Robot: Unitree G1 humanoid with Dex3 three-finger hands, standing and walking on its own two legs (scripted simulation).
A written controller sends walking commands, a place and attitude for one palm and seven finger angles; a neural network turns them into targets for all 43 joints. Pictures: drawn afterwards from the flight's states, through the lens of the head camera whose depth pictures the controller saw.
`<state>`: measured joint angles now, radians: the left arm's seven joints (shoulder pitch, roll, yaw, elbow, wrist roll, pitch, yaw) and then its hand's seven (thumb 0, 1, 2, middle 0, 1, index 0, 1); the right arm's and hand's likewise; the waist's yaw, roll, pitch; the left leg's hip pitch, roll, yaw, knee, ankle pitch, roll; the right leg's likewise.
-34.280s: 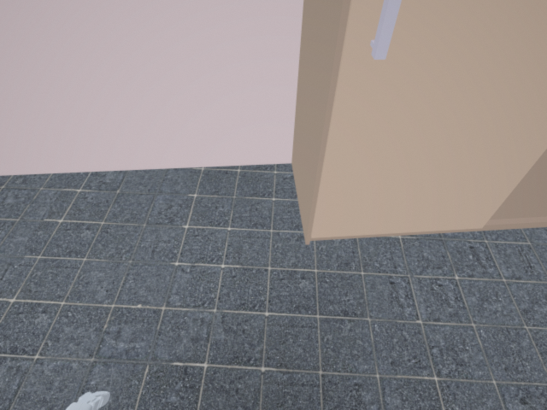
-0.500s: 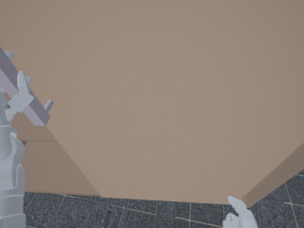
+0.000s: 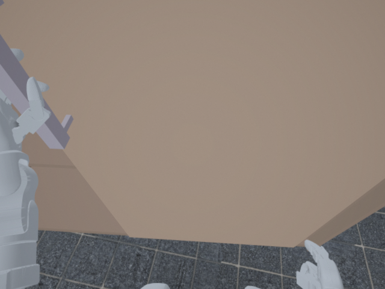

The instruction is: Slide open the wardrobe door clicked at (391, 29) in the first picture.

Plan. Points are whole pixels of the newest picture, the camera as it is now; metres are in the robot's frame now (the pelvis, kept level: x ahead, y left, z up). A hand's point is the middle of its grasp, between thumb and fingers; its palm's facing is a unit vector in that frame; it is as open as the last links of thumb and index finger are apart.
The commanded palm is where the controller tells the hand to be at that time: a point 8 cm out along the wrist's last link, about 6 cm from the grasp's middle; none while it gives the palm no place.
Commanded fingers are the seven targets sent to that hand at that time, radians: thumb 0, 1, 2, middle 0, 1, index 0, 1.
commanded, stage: stop walking and hold the door there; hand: left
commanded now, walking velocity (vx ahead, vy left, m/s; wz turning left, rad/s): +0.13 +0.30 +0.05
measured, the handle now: (31, 84) +0.36 +0.28 +0.24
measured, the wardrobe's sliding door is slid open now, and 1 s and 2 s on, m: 0.68 0.68 0.68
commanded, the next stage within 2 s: loosen the grip on the handle in 1.04 s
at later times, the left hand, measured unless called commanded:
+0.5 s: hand (39, 109) +0.32 +0.26 +0.23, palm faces +0.37 -0.92 -0.14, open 7.0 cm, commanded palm +0.29 +0.29 +0.18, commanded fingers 0.00 0.90 0.90 -0.45 -1.40 -0.45 -1.40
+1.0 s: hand (43, 110) +0.33 +0.26 +0.22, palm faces +0.39 -0.90 -0.18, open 6.2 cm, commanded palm +0.30 +0.30 +0.18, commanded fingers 0.00 0.90 0.90 -0.45 -1.40 -0.45 -1.40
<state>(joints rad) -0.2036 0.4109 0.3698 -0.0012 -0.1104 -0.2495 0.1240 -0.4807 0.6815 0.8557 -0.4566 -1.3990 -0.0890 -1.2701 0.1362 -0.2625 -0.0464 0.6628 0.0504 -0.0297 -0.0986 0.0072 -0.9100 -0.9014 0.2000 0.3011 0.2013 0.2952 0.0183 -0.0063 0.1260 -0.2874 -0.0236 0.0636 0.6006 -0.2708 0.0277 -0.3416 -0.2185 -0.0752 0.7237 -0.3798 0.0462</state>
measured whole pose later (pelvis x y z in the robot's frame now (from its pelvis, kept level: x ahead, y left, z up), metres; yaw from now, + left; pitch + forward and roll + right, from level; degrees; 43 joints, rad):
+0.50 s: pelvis -0.03 +0.02 +0.02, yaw +0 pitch -2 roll -1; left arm -0.31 0.36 0.26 0.11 -0.10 -0.16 0.12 -0.37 0.67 0.80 -0.46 -1.40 -0.12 -1.29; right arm 0.18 -0.18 0.06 0.68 0.04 -0.02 -0.07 0.01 -0.90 -0.90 0.21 0.30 0.21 0.30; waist 0.02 0.03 0.07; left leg -0.26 0.04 0.04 0.45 -0.15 0.01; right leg -0.16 -0.02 -0.07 0.41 -0.21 0.01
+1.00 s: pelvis -0.02 +0.01 +0.02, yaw -1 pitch -2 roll -1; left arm -0.25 0.39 0.30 0.11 -0.11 -0.18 0.11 -0.32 0.66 0.81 -0.45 -1.40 -0.25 -1.36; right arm 0.17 -0.23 0.02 0.67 0.06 0.00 -0.09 0.01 -0.91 -0.90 0.20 0.30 0.20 0.30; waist 0.02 0.04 0.07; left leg -0.24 0.06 0.04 0.43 -0.16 -0.02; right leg -0.13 0.01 -0.08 0.38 -0.22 -0.01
